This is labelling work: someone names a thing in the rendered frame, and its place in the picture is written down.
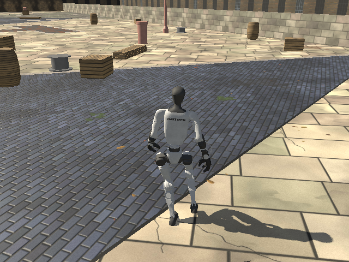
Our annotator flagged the left robot hand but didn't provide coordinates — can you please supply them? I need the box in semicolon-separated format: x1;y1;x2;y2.
147;143;160;152

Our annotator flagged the robot left forearm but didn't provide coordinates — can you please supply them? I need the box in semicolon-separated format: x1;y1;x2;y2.
148;130;156;146

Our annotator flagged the right robot hand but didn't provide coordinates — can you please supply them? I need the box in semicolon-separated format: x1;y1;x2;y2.
198;158;211;172

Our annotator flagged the humanoid robot torso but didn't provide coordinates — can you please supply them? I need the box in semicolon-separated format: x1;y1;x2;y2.
164;108;189;164

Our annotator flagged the robot right forearm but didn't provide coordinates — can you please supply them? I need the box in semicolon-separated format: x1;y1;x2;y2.
198;134;209;159

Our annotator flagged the robot left thigh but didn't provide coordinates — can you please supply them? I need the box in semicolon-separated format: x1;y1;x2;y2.
155;152;174;191

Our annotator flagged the robot right upper arm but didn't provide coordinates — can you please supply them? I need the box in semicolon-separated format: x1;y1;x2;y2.
188;111;203;142

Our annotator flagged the robot left upper arm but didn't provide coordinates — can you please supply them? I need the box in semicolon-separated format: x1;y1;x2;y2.
150;109;166;139

